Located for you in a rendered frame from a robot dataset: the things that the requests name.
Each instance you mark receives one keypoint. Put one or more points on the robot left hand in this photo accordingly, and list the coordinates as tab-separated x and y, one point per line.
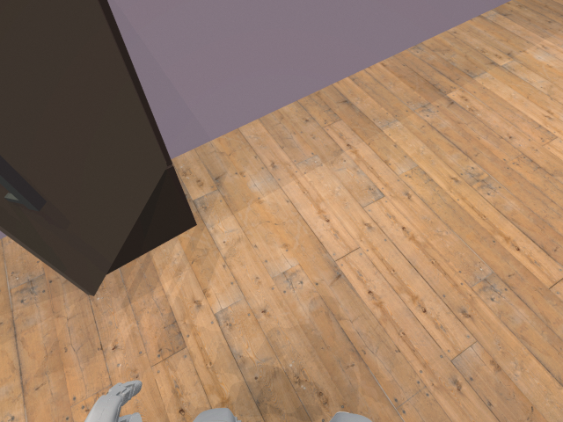
108	407

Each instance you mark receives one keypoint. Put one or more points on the cupboard door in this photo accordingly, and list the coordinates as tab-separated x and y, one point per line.
73	127

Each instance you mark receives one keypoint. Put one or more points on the handle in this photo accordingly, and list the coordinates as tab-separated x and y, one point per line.
20	191

